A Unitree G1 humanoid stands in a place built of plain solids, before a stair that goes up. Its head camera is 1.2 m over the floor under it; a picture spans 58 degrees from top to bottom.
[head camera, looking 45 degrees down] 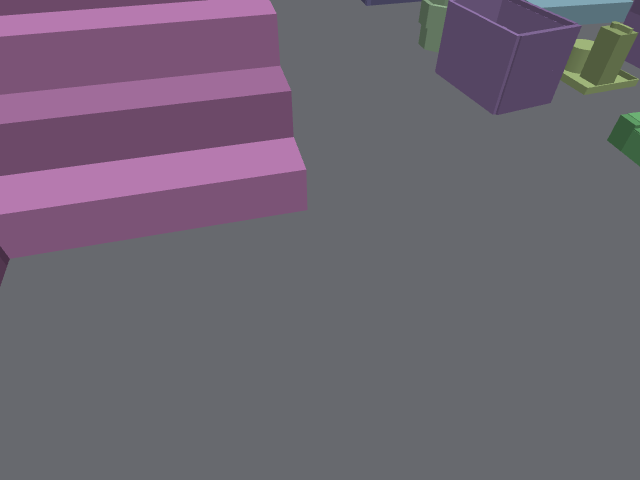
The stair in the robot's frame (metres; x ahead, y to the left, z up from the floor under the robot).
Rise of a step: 0.21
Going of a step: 0.24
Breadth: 1.20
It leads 14 degrees to the left of straight ahead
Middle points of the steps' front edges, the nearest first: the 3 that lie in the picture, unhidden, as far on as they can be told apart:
1.23 0.63 0.21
1.47 0.69 0.42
1.70 0.75 0.62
